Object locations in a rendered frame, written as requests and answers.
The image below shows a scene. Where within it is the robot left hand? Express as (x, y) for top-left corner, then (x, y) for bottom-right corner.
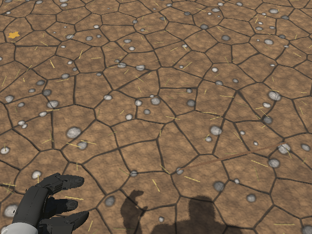
(12, 173), (90, 234)

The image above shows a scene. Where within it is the robot left forearm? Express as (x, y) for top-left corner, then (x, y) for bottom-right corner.
(1, 222), (38, 234)

